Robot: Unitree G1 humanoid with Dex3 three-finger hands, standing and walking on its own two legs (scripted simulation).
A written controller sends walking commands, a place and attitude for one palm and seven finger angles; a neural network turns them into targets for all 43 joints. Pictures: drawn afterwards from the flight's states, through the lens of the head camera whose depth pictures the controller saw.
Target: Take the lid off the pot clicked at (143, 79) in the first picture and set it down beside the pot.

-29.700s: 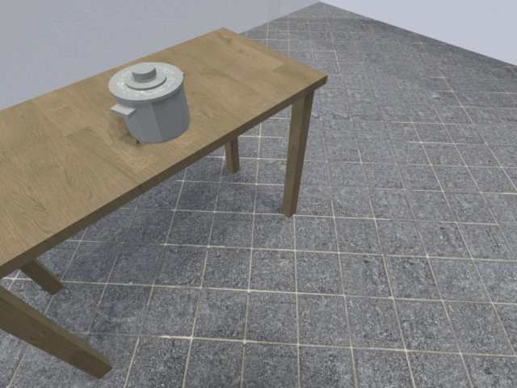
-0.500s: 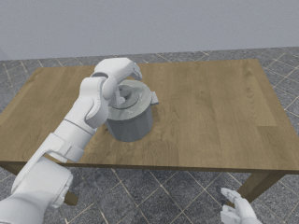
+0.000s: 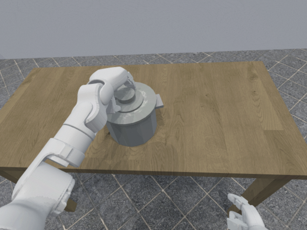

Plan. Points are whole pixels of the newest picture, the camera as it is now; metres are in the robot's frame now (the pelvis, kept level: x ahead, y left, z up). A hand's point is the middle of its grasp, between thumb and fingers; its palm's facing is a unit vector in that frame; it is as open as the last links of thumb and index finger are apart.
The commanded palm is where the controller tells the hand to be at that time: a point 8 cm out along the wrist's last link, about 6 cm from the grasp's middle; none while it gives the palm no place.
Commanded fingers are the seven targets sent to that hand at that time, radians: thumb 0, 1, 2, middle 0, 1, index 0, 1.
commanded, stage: lower the open fingers around the knob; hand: left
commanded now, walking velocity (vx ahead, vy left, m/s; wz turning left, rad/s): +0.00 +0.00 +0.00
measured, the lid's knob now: (125, 95) +0.45 +0.10 +0.11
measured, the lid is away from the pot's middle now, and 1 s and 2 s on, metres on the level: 0.00 0.00 0.00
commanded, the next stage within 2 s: close the fingers and squeeze the knob in 0.52 s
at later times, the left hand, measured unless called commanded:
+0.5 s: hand (121, 98) +0.42 +0.10 +0.13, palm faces -0.28 -0.08 -0.96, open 10.2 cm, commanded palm +0.40 +0.10 +0.19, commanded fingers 0.00 -0.30 1.42 -0.83 -0.08 -0.83 -0.08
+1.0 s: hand (126, 100) +0.41 +0.09 +0.13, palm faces -0.26 -0.09 -0.96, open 9.4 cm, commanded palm +0.39 +0.10 +0.19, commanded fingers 0.00 -0.00 1.17 -0.68 -0.70 -0.68 -0.70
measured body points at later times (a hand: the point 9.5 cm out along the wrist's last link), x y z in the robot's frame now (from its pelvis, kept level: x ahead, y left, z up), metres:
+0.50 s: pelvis +0.01 +0.01 +0.00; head +0.03 -0.03 +0.45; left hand +0.43 +0.11 +0.18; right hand +0.18 -0.21 -0.12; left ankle -0.01 +0.11 -0.74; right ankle +0.01 -0.13 -0.74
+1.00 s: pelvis +0.00 -0.01 +0.00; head +0.02 -0.05 +0.45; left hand +0.42 +0.09 +0.18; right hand +0.18 -0.23 -0.12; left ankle -0.01 +0.11 -0.74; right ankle +0.01 -0.13 -0.74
